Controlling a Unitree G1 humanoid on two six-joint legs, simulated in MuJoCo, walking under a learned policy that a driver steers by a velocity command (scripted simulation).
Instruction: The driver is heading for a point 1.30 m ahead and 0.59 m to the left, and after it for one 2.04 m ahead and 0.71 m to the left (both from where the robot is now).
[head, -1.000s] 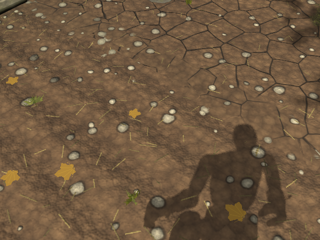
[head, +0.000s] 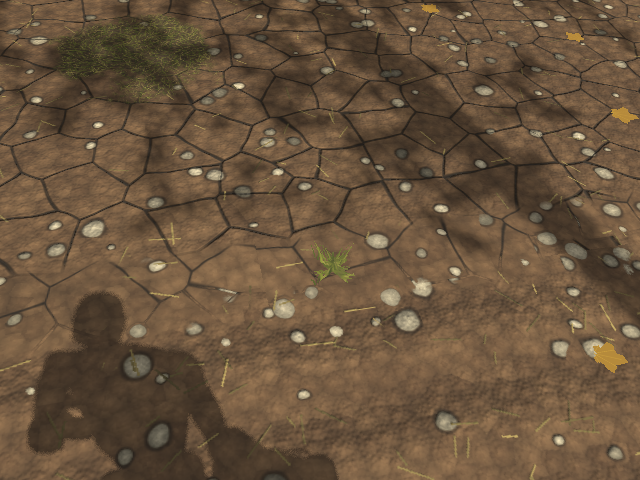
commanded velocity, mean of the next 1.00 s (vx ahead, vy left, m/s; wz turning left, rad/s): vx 0.67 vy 0.00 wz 0.72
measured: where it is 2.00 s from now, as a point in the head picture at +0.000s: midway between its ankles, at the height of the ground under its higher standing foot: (239, 393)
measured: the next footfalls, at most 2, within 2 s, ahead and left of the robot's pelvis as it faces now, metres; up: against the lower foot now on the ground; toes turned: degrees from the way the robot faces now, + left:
right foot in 0.20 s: +0.24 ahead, -0.16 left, +0.00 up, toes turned +6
left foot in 0.64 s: +0.62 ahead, +0.12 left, +0.00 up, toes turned +30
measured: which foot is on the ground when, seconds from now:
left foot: down 0.00-0.20, up 0.22-0.62, down 0.64-1.00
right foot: up 0.00-0.18, down 0.20-0.64, up 0.66-1.00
